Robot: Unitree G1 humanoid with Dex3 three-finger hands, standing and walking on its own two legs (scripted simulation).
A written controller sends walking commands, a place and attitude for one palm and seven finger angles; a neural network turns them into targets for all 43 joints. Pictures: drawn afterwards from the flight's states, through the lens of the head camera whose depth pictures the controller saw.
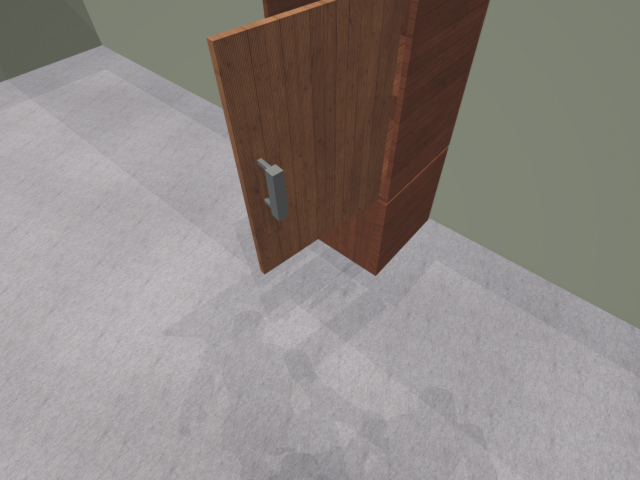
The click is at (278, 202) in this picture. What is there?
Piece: cupboard door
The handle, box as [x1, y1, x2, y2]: [257, 158, 288, 220]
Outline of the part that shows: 260,158 257,160 257,162 265,170 269,197 264,199 264,201 271,208 272,214 278,220 280,220 288,215 283,170 275,164 270,166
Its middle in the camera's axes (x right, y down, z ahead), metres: -0.10 -0.10 +0.80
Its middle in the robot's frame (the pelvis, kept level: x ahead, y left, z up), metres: +0.66 +0.14 -0.06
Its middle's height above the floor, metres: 0.72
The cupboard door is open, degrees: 81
